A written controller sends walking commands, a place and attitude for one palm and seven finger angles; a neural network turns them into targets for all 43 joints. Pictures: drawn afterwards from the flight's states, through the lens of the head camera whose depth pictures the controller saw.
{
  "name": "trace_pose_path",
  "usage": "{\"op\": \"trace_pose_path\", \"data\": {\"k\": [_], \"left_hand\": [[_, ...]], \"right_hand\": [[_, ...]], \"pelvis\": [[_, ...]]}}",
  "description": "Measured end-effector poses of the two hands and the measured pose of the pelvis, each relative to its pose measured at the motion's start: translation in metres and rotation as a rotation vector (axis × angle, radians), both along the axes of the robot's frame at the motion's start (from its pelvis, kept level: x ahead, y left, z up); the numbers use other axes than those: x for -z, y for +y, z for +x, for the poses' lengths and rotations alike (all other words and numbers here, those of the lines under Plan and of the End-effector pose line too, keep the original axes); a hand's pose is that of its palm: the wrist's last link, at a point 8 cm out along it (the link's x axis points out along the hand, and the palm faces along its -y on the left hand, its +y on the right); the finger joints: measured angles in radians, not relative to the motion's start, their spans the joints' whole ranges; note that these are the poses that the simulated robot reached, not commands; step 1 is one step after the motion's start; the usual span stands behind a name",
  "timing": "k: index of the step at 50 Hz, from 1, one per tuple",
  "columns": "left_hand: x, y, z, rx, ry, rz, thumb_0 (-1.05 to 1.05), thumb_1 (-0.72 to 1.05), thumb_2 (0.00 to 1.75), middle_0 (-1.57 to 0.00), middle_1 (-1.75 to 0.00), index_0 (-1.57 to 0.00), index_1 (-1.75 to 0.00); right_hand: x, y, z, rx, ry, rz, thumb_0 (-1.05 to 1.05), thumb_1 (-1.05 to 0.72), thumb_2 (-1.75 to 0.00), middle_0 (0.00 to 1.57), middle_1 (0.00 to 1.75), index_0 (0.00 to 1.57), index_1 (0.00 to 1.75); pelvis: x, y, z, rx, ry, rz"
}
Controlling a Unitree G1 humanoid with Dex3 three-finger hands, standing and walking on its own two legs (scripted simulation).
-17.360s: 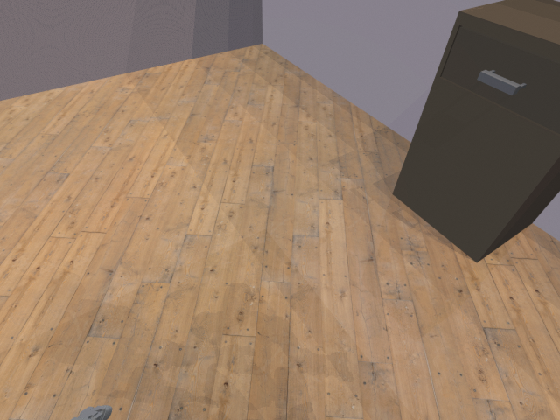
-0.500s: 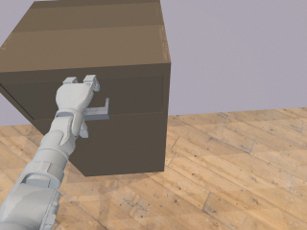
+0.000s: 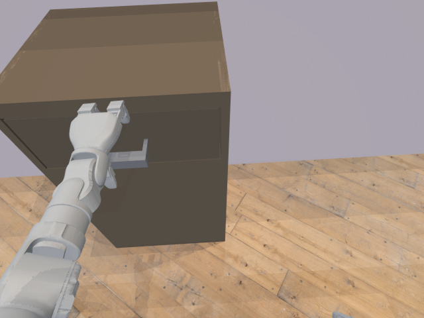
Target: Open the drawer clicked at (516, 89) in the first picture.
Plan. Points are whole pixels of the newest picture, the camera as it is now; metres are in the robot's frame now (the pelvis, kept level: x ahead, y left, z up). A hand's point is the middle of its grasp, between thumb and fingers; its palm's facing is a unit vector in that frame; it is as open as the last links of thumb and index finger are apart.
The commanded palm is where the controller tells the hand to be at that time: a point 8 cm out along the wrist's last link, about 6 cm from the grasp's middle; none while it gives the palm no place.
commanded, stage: move the hooked fingers above the handle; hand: left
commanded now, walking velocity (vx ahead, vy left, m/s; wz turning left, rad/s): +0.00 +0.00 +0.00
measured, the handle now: (121, 152) +0.48 +0.23 +0.00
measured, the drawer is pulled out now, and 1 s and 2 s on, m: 0.00 0.00 0.00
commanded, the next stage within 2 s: lower the fingers behind the handle in 1.50 s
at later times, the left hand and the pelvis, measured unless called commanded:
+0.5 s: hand (113, 144) +0.44 +0.22 +0.07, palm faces +0.10 -0.01 -1.00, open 13.8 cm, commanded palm +0.40 +0.25 +0.12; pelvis +0.00 +0.00 +0.00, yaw +0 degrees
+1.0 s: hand (115, 142) +0.44 +0.21 +0.07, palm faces +0.11 -0.03 -0.99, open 13.7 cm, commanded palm +0.41 +0.24 +0.12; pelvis -0.01 +0.00 -0.01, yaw +1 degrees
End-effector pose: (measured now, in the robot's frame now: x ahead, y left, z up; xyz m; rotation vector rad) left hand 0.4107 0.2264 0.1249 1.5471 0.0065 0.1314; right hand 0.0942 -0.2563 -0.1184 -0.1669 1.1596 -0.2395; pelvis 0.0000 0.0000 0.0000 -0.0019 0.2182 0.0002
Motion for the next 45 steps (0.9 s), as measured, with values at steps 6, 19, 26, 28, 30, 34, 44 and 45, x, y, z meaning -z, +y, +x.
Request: {"op": "trace_pose_path", "data": {"k": [6, 19, 26, 28, 30, 34, 44, 45], "left_hand": [[0.01, 0.036, -0.008, -0.17, 0.175, 0.028, 0.0, -0.49, 0.31, -0.32, -1.2, -0.33, -1.22], [-0.001, -0.027, -0.004, 0.205, -0.019, -0.066, 0.0, -0.49, 0.3, -0.33, -1.2, -0.32, -1.2], [0.0, -0.008, 0.0, -0.018, 0.011, 0.014, 0.0, -0.49, 0.31, -0.39, -1.25, -0.32, -1.22], [0.003, 0.003, -0.002, -0.088, 0.079, 0.004, 0.0, -0.49, 0.31, -0.38, -1.24, -0.32, -1.22], [0.007, 0.016, -0.007, -0.136, 0.141, -0.01, 0.0, -0.49, 0.31, -0.36, -1.23, -0.32, -1.22], [0.014, 0.028, -0.019, -0.102, 0.221, -0.026, 0.0, -0.49, 0.3, -0.34, -1.22, -0.32, -1.21], [0.01, -0.021, -0.018, 0.195, 0.043, -0.042, 0.0, -0.5, 0.3, -0.33, -1.2, -0.32, -1.2], [0.008, -0.021, -0.013, 0.175, 0.017, -0.04, 0.0, -0.5, 0.3, -0.33, -1.2, -0.32, -1.2]], "right_hand": [[0.002, 0.001, -0.006, 0.001, 0.047, 0.027, 0.01, -0.91, -0.9, 0.2, 0.3, 0.21, 0.3], [0.001, -0.013, -0.001, -0.001, 0.026, -0.045, 0.01, -0.91, -0.9, 0.2, 0.3, 0.21, 0.3], [0.01, 0.004, -0.003, 0.007, 0.046, 0.039, 0.01, -0.91, -0.9, 0.2, 0.3, 0.2, 0.3], [0.007, 0.007, -0.004, 0.017, 0.042, 0.05, 0.01, -0.91, -0.9, 0.2, 0.3, 0.21, 0.3], [0.003, 0.008, -0.004, 0.025, 0.031, 0.048, 0.01, -0.91, -0.9, 0.2, 0.3, 0.21, 0.3], [-0.006, 0.002, -0.004, 0.013, 0.014, 0.012, 0.01, -0.91, -0.9, 0.21, 0.3, 0.21, 0.3], [0.0, -0.01, -0.004, -0.029, 0.02, -0.05, 0.01, -0.91, -0.9, 0.2, 0.3, 0.21, 0.3], [0.001, -0.009, -0.005, -0.025, 0.02, -0.046, 0.01, -0.91, -0.9, 0.2, 0.3, 0.21, 0.3]], "pelvis": [[-0.004, -0.005, 0.005, -0.019, -0.007, -0.002], [0.003, -0.001, 0.004, -0.023, 0.008, -0.006], [0.0, 0.0, 0.002, 0.006, 0.011, 0.002], [-0.002, -0.002, 0.003, 0.008, -0.001, 0.004], [-0.004, -0.003, 0.003, 0.006, -0.012, 0.004], [-0.006, -0.006, 0.003, -0.016, -0.032, -0.002], [0.003, 0.003, -0.007, -0.048, -0.009, -0.011], [0.004, 0.003, -0.008, -0.043, -0.002, -0.009]]}}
